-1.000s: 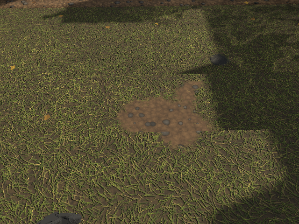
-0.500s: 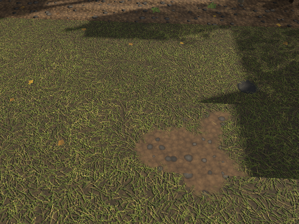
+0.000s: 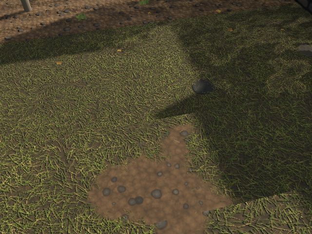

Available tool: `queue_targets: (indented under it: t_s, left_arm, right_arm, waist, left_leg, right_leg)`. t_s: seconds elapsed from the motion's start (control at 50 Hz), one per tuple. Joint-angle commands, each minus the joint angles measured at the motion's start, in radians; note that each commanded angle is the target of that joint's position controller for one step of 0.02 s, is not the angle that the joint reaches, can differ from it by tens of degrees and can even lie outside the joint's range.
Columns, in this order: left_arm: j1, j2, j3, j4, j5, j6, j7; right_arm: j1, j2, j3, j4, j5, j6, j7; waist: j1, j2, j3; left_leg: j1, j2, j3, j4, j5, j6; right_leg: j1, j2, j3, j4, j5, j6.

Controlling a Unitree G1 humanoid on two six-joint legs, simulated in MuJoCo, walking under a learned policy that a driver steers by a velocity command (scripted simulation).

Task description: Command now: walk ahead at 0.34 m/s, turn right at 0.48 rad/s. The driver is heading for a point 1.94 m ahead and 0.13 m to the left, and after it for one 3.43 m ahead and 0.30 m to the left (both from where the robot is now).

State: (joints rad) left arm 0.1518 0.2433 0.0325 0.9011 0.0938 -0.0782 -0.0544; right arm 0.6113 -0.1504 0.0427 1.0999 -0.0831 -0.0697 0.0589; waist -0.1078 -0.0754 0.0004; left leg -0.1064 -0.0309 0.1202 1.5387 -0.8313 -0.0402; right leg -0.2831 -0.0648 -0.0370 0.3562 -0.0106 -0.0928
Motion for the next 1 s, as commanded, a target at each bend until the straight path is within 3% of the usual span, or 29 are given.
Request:
queue_targets:
  t_s: [0.02,0.04,0.06,0.08,0.1,0.16,0.28,0.3,0.32,0.34,0.36,0.4,0.42,0.44,0.48,0.54,0.6,0.64,0.66,0.68,0.7,0.74,0.82,0.88,0.92,0.94,0.96,0.98,1.0]
  left_arm:
    - [0.500,0.220,0.076,0.073,-0.024,0.021,0.031]
    - [0.351,0.229,0.075,0.012,-0.035,0.022,0.034]
    - [0.158,0.152,0.043,-0.037,-0.059,-0.004,0.034]
    - [0.071,0.095,0.021,-0.072,-0.047,-0.023,0.023]
    - [0.074,0.157,0.035,-0.085,-0.033,-0.032,0.002]
    - [0.120,0.222,0.070,-0.100,-0.053,-0.059,-0.036]
    - [0.066,0.169,0.087,-0.131,-0.046,-0.029,-0.057]
    - [0.066,0.160,0.085,-0.139,-0.049,-0.031,-0.057]
    - [0.065,0.123,0.073,-0.170,-0.059,-0.035,-0.060]
    - [0.223,-0.015,0.035,-0.171,-0.056,-0.037,-0.044]
    - [0.227,0.059,0.052,-0.151,-0.050,-0.026,-0.023]
    - [0.184,0.143,0.074,-0.128,-0.023,0.013,0.028]
    - [0.210,0.133,0.074,-0.112,-0.010,0.020,0.042]
    - [0.205,0.094,0.060,-0.115,-0.002,0.020,0.040]
    - [0.201,0.043,0.039,-0.117,-0.022,0.028,0.009]
    - [0.123,0.093,0.045,-0.143,-0.043,0.037,-0.015]
    - [0.199,0.073,0.045,-0.097,-0.078,0.033,-0.027]
    - [0.201,0.085,0.044,-0.128,-0.105,0.016,-0.039]
    - [0.174,0.169,0.048,-0.168,-0.113,-0.003,-0.029]
    - [0.050,0.211,0.063,-0.176,-0.095,-0.014,-0.042]
    - [0.015,0.230,0.081,-0.174,-0.092,-0.011,-0.042]
    - [0.023,0.214,0.089,-0.197,-0.086,-0.006,-0.012]
    - [0.098,0.170,0.091,-0.186,-0.072,-0.024,0.066]
    - [0.011,0.176,0.091,-0.203,-0.064,-0.021,0.106]
    - [0.006,0.167,0.085,-0.191,-0.064,0.003,0.098]
    - [0.057,0.129,0.078,-0.210,-0.059,0.011,0.094]
    - [0.067,0.099,0.065,-0.241,-0.055,0.014,0.092]
    - [-0.018,0.118,0.063,-0.277,-0.041,0.016,0.083]
    - [-0.079,0.113,0.058,-0.280,-0.037,0.014,0.069]
  right_arm:
    - [-0.361,-0.161,-0.035,-0.271,0.047,-0.025,0.044]
    - [-0.411,-0.190,-0.047,-0.339,0.052,-0.047,0.018]
    - [-0.386,-0.167,-0.051,-0.357,0.030,-0.069,-0.032]
    - [-0.333,-0.156,-0.060,-0.305,0.012,-0.074,-0.060]
    - [-0.261,-0.144,-0.072,-0.277,0.015,-0.065,-0.073]
    - [-0.260,-0.117,-0.054,-0.251,0.066,-0.038,-0.058]
    - [-0.438,-0.226,-0.089,-0.284,0.060,-0.045,-0.071]
    - [-0.422,-0.283,-0.109,-0.290,0.067,-0.060,-0.080]
    - [-0.329,-0.361,-0.131,-0.287,0.077,-0.075,-0.096]
    - [-0.291,-0.432,-0.141,-0.305,0.076,-0.084,-0.102]
    - [-0.314,-0.354,-0.134,-0.315,0.040,-0.078,-0.101]
    - [-0.477,-0.280,-0.130,-0.362,0.083,-0.065,-0.107]
    - [-0.534,-0.238,-0.117,-0.393,0.098,-0.059,-0.108]
    - [-0.553,-0.239,-0.119,-0.411,0.089,-0.058,-0.114]
    - [-0.590,-0.267,-0.136,-0.438,0.069,-0.068,-0.130]
    - [-0.486,-0.309,-0.165,-0.413,0.071,-0.067,-0.120]
    - [-0.637,-0.203,-0.118,-0.427,0.092,-0.057,-0.052]
    - [-0.552,-0.175,-0.101,-0.366,0.069,-0.034,0.009]
    - [-0.421,-0.142,-0.098,-0.358,0.077,-0.032,0.026]
    - [-0.410,-0.173,-0.114,-0.363,0.071,-0.040,0.015]
    - [-0.493,-0.253,-0.138,-0.373,0.058,-0.036,-0.010]
    - [-0.531,-0.286,-0.152,-0.394,0.067,-0.035,-0.040]
    - [-0.486,-0.213,-0.129,-0.405,0.059,-0.044,-0.049]
    - [-0.478,-0.202,-0.131,-0.411,0.056,-0.045,-0.031]
    - [-0.483,-0.194,-0.134,-0.418,0.064,-0.063,-0.012]
    - [-0.488,-0.250,-0.149,-0.439,0.068,-0.073,-0.017]
    - [-0.398,-0.315,-0.163,-0.426,0.077,-0.075,-0.023]
    - [-0.234,-0.364,-0.183,-0.408,0.059,-0.077,-0.024]
    - [-0.159,-0.356,-0.189,-0.369,0.034,-0.087,-0.032]
  waist:
    - [0.337,-0.006,-0.286]
    - [0.248,0.072,-0.227]
    - [0.135,0.107,-0.088]
    - [0.068,0.110,0.043]
    - [0.014,0.001,0.052]
    - [0.034,0.027,-0.025]
    - [0.042,0.060,-0.047]
    - [0.026,0.084,-0.079]
    - [-0.002,0.174,-0.181]
    - [0.060,0.374,-0.377]
    - [0.055,0.276,-0.298]
    - [0.101,0.193,-0.133]
    - [0.128,0.200,-0.124]
    - [0.142,0.209,-0.093]
    - [0.148,0.146,-0.075]
    - [0.085,0.157,-0.066]
    - [0.180,0.124,-0.070]
    - [0.179,0.139,-0.100]
    - [0.115,0.017,-0.150]
    - [0.055,-0.061,-0.018]
    - [0.077,0.000,-0.006]
    - [0.110,0.011,-0.002]
    - [0.136,-0.060,0.071]
    - [0.113,-0.041,0.095]
    - [0.115,-0.014,0.060]
    - [0.143,0.077,0.001]
    - [0.111,0.196,-0.132]
    - [0.004,0.233,-0.171]
    - [-0.016,0.161,-0.091]
  left_leg:
    - [-0.966,0.029,-0.124,0.361,-0.009,-0.102]
    - [-0.881,0.090,-0.138,0.250,0.006,-0.050]
    - [-0.818,0.143,-0.215,-0.119,0.238,-0.008]
    - [-0.570,0.183,-0.198,-0.429,0.406,0.023]
    - [-0.386,0.133,-0.123,-0.509,0.519,0.019]
    - [-0.228,0.080,-0.080,-0.797,0.713,-0.015]
    - [-0.148,0.059,-0.131,-1.026,0.928,0.050]
    - [-0.053,0.071,-0.123,-1.062,1.054,0.110]
    - [0.161,0.176,-0.208,-1.096,1.386,0.235]
    - [0.418,0.481,-0.510,-1.174,1.694,0.530]
    - [0.356,0.558,-0.591,-1.229,1.433,0.535]
    - [0.099,0.416,-0.400,-1.314,0.996,0.365]
    - [0.006,0.375,-0.329,-1.343,0.945,0.334]
    - [-0.089,0.339,-0.257,-1.370,0.950,0.316]
    - [-0.147,0.260,-0.117,-1.405,0.897,0.270]
    - [-0.053,0.264,-0.145,-1.378,0.843,0.271]
    - [-0.146,0.244,-0.187,-1.256,0.720,0.212]
    - [-0.301,0.228,-0.213,-1.208,0.750,0.182]
    - [-0.279,0.151,-0.113,-1.112,0.645,0.097]
    - [-0.253,0.087,-0.038,-1.112,0.609,0.039]
    - [-0.199,0.087,-0.021,-1.078,0.646,0.043]
    - [-0.248,0.064,-0.021,-1.037,0.698,0.084]
    - [-0.368,0.064,-0.052,-0.932,0.548,0.134]
    - [-0.296,0.052,-0.043,-1.023,0.582,0.152]
    - [-0.142,0.017,-0.034,-1.130,0.828,0.181]
    - [-0.052,0.082,-0.132,-1.121,1.053,0.254]
    - [0.155,0.217,-0.392,-1.179,1.143,0.393]
    - [0.367,0.346,-0.625,-1.251,1.120,0.487]
    - [0.379,0.358,-0.614,-1.262,1.103,0.441]
  right_leg:
    - [1.060,-0.307,0.329,0.280,1.043,-0.338]
    - [0.772,-0.312,0.319,0.186,0.832,-0.325]
    - [0.447,-0.285,0.301,0.077,0.640,-0.293]
    - [0.054,-0.244,0.231,-0.045,0.627,-0.277]
    - [-0.108,-0.188,0.196,-0.079,0.664,-0.304]
    - [-0.129,-0.130,0.222,-0.081,0.676,-0.254]
    - [-0.007,-0.075,0.327,0.073,0.389,-0.134]
    - [-0.027,-0.013,0.307,0.150,0.378,-0.084]
    - [-0.102,0.092,0.246,0.288,0.262,-0.006]
    - [-0.223,0.217,0.152,0.529,-0.473,0.089]
    - [-0.331,0.162,0.141,0.691,-0.737,0.110]
    - [-0.294,0.054,0.103,0.773,-0.643,0.139]
    - [-0.217,0.029,0.102,0.766,-0.585,0.151]
    - [-0.146,0.025,0.069,0.797,-0.517,0.155]
    - [-0.060,0.031,-0.013,0.676,-0.435,0.161]
    - [-0.056,0.019,-0.015,0.462,-0.413,0.179]
    - [0.139,0.002,0.008,0.107,-0.221,0.158]
    - [0.356,-0.001,-0.001,0.034,-0.005,0.096]
    - [0.354,-0.175,0.146,0.030,0.206,-0.079]
    - [0.115,-0.223,0.222,-0.021,-0.024,-0.155]
    - [0.068,-0.153,0.156,-0.025,-0.292,-0.110]
    - [0.097,-0.140,0.153,-0.043,-0.355,-0.098]
    - [0.221,-0.307,0.247,-0.097,-0.204,-0.193]
    - [0.223,-0.278,0.141,-0.092,-0.223,-0.103]
    - [0.167,-0.224,0.056,-0.034,-0.282,-0.046]
    - [0.127,-0.140,-0.057,0.076,-0.323,0.017]
    - [0.039,0.000,-0.144,0.266,-0.427,0.108]
    - [-0.193,0.067,-0.027,0.503,-0.683,0.150]
    - [-0.352,0.041,0.091,0.635,-0.727,0.133]
